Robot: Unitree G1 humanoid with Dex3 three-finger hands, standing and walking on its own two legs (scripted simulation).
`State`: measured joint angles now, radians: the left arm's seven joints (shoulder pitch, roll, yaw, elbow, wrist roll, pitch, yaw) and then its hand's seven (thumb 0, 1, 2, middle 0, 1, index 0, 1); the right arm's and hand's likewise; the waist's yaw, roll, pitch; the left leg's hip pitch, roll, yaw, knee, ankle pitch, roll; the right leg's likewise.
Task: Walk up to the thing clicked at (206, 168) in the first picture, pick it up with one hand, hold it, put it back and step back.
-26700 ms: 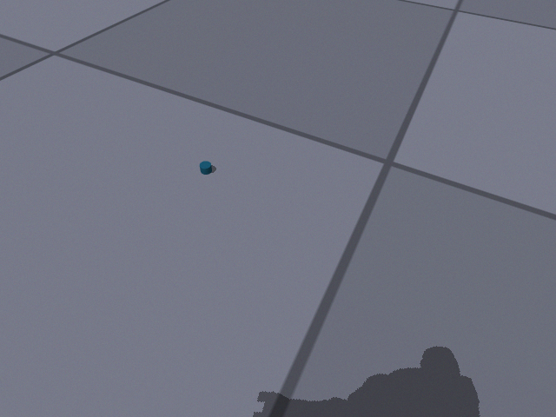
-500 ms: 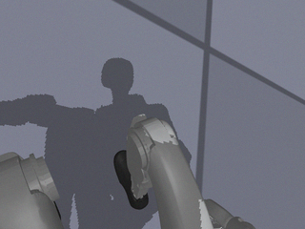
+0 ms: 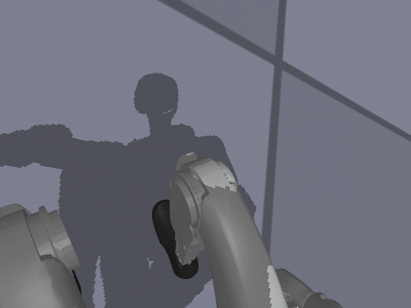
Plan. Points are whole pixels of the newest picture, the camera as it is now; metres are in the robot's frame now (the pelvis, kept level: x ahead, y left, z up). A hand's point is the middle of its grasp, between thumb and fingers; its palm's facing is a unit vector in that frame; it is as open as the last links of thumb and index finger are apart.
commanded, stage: open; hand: left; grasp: from above
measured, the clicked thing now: out of the picture +0.44 +0.35 -0.28
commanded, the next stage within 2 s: withdraw in 0.12 s
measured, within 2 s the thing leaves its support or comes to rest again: neither
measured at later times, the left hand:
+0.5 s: hand out of the picture +0.45 +0.35 -0.21, palm faces -0.30 -0.14 -0.94, open 14.1 cm
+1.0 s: hand out of the picture +0.41 +0.35 -0.08, palm faces -0.48 -0.12 -0.87, open 13.7 cm
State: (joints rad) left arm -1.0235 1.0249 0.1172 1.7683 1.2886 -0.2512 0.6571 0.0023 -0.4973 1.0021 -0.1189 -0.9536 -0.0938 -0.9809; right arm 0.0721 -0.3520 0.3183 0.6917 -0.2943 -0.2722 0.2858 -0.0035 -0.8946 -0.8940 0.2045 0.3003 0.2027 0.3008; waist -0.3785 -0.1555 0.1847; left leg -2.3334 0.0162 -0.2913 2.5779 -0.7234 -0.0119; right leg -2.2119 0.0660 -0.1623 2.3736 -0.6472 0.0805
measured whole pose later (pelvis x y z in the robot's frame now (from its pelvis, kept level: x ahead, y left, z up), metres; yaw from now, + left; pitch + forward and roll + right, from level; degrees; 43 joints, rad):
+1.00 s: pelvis -0.01 -0.02 +0.05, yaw +8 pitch +31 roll -8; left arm -1.00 0.78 0.00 1.41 1.20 -0.23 0.22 0.00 -0.46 1.00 -0.13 -1.00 -0.12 -1.01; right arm 0.13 -0.33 0.11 0.67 -0.11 -0.04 0.14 0.00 -0.91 -0.90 0.20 0.30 0.20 0.30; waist -0.24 -0.01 -0.05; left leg -2.25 0.01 -0.15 2.33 -0.64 -0.02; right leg -2.18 0.01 -0.06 2.24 -0.62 0.04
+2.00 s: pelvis +0.01 -0.01 +0.24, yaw +13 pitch +29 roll -4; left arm -0.07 0.36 0.05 0.28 0.22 0.22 0.04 0.01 0.88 0.90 -0.21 -0.30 -0.21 -0.31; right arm 0.05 -0.26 -0.01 0.55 0.03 -0.06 0.00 0.00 -0.91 -0.89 0.20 0.30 0.20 0.30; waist -0.05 0.03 -0.20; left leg -1.63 0.02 -0.09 1.75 -0.62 -0.02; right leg -1.58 -0.01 -0.04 1.69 -0.61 0.03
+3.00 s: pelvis +0.08 +0.01 +0.42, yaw +16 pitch +10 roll -3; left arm 0.50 0.22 0.04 -0.14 -0.04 0.45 0.01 0.01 0.91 0.90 -0.20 -0.30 -0.20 -0.30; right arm 0.28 -0.22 0.04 0.54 0.00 -0.25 -0.18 0.01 -0.90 -0.89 0.21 0.30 0.21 0.30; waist -0.03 0.04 -0.16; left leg -0.70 0.03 -0.07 1.01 -0.48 -0.01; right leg -0.64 -0.01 -0.06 0.93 -0.46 0.02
